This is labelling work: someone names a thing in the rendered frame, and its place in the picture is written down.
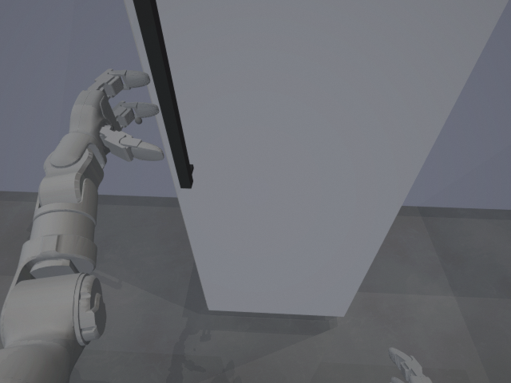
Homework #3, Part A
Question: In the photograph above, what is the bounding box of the left robot hand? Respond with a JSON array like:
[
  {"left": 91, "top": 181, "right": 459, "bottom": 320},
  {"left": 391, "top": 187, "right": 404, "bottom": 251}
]
[{"left": 69, "top": 69, "right": 164, "bottom": 162}]

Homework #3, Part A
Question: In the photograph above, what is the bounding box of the left robot upper arm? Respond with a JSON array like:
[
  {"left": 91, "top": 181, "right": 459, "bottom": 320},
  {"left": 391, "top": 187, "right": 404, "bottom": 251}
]
[{"left": 0, "top": 273, "right": 106, "bottom": 383}]

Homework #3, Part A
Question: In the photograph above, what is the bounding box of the right robot hand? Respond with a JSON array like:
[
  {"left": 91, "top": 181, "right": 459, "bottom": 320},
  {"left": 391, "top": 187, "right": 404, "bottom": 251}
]
[{"left": 388, "top": 347, "right": 433, "bottom": 383}]

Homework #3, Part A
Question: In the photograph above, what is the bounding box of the left robot forearm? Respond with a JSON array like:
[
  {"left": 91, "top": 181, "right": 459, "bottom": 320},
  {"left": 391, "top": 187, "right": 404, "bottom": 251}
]
[{"left": 0, "top": 132, "right": 107, "bottom": 348}]

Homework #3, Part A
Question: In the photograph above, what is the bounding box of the handle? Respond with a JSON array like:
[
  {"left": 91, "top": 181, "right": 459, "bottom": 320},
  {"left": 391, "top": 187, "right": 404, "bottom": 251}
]
[{"left": 133, "top": 0, "right": 194, "bottom": 188}]

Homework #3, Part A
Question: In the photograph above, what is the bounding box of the fridge door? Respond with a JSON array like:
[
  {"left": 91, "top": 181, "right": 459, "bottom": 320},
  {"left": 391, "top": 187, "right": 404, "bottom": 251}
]
[{"left": 125, "top": 0, "right": 509, "bottom": 317}]

